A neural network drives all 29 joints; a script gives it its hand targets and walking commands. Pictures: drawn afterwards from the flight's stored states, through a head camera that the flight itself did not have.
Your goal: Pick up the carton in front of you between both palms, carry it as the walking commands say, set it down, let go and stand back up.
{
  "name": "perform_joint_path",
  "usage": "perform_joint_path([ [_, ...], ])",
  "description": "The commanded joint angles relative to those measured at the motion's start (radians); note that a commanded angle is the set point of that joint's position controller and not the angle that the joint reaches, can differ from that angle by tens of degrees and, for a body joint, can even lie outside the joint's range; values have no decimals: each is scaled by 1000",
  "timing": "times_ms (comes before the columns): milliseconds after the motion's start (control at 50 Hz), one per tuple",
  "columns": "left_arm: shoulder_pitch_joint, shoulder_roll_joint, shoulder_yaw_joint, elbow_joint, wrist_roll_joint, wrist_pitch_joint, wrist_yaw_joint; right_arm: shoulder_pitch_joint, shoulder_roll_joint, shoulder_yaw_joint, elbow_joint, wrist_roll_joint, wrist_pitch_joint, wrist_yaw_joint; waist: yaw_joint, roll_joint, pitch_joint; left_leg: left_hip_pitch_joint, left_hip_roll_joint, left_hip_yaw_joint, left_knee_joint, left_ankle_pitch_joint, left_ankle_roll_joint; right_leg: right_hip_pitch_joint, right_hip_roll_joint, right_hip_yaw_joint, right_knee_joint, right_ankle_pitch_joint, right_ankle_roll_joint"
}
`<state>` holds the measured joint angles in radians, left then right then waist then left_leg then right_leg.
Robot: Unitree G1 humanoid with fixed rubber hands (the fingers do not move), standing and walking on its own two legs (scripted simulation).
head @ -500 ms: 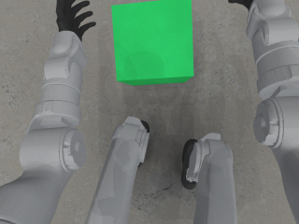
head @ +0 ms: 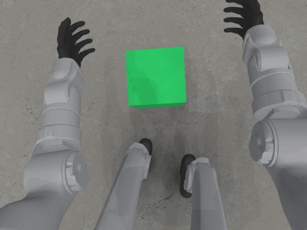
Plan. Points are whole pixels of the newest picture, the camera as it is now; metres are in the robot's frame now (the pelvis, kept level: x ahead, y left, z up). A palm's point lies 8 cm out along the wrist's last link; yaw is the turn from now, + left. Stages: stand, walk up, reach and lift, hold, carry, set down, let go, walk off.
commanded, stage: set down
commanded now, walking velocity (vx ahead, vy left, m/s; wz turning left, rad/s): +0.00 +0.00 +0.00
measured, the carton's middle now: (157, 82) +0.50 +0.10 -0.48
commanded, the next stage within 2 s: let go in 0.02 s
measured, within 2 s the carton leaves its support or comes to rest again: neither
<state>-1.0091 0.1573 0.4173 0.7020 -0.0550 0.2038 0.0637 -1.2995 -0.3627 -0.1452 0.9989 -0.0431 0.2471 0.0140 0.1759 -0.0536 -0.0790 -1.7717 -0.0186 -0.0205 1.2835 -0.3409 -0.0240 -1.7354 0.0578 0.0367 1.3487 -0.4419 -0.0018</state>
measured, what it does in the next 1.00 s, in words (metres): rises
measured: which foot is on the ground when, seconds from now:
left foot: down 0.00-1.00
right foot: down 0.00-1.00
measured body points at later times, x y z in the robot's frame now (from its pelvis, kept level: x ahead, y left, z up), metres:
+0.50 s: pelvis +0.05 +0.02 +0.12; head +0.27 +0.02 +0.51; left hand +0.37 +0.28 +0.02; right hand +0.44 -0.15 +0.00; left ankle +0.10 +0.12 -0.57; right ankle +0.06 -0.11 -0.57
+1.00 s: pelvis +0.10 +0.00 +0.17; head +0.16 -0.01 +0.62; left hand +0.27 +0.23 +0.10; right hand +0.31 -0.23 +0.09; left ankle +0.10 +0.12 -0.57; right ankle +0.06 -0.11 -0.57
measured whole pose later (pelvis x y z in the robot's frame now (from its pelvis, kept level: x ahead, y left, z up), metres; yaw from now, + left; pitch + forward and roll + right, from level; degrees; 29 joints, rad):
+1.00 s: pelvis +0.10 +0.00 +0.17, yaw +1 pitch +5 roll +1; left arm 0.23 0.21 0.02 0.43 -0.03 0.04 -0.08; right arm 0.16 -0.19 -0.06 0.49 -0.02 0.03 0.02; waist 0.03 0.00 0.03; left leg -0.30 -0.02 -0.05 0.44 -0.23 -0.01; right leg -0.24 0.02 0.03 0.46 -0.30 -0.02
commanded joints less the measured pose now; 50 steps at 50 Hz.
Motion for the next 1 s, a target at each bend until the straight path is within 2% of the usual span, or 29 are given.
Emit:
perform_joint_path([
  [0, -160, 108, 21, -95, 24, -26, -11, -257, -72, -27, -87, -21, -25, 9, 54, -104, -955, 591, -39, 116, -134, 375, -47, 586, 37, -31, -181, 270, 21],
  [100, -56, 95, 13, -111, 69, -44, -48, -124, -26, -73, -118, -73, -37, -7, 31, -89, -996, 715, -38, 109, -209, 433, -42, 699, 38, -24, -271, 352, 30],
  [220, 199, 125, -45, -186, 127, -74, -127, 195, 120, -105, -315, -112, -60, -91, 6, -68, -1041, 916, -47, 84, -307, 523, -7, 885, 38, -3, -386, 493, 44],
  [280, 299, 148, -91, -227, 134, -86, -162, 323, 173, -91, -440, -100, -76, -129, -3, -38, -941, 1037, -43, 65, -369, 502, 8, 890, 35, -9, -464, 427, 50],
  [340, 407, 151, -135, -243, 118, -100, -183, 438, 180, -80, -517, -92, -96, -144, -18, -7, -804, 1143, -29, 44, -428, 455, 12, 859, 32, -24, -540, 315, 48],
  [420, 580, 136, -202, -237, 87, -124, -200, 619, 178, -60, -525, -75, -130, -129, -33, 28, -662, 1268, -6, 14, -497, 423, 9, 857, 26, -37, -608, 229, 37],
  [500, 745, 122, -257, -255, 58, -154, -192, 802, 170, -41, -498, -56, -170, -99, -51, 63, -571, 1412, 10, -21, -553, 476, 0, 882, 25, -42, -661, 205, 21],
  [680, 1067, 115, -348, -371, 21, -206, -147, 1139, 133, -6, -511, -22, -249, -57, -84, 111, -392, 1635, 19, -52, -667, 638, -15, 1093, 14, -24, -790, 272, -1],
  [740, 1135, 118, -364, -391, 16, -211, -140, 1222, 118, 5, -533, -15, -263, -47, -99, 87, -308, 1644, 11, -42, -715, 616, -14, 1214, 5, -19, -842, 314, 1],
  [860, 1197, 139, -370, -380, 16, -202, -140, 1367, 111, 41, -571, 4, -256, -21, -138, 5, -139, 1628, -16, -11, -807, 471, -2, 1444, -23, -9, -923, 413, 21],
  [920, 1208, 152, -364, -368, 24, -189, -140, 1431, 100, 58, -595, 18, -241, -2, -157, -7, -75, 1649, -29, -3, -840, 427, 1, 1504, -34, -2, -953, 451, 28],
  [980, 1215, 158, -356, -360, 39, -172, -138, 1468, 93, 75, -619, 34, -221, 16, -162, 8, -20, 1672, -39, 4, -863, 390, 2, 1540, -42, 4, -976, 468, 29],
])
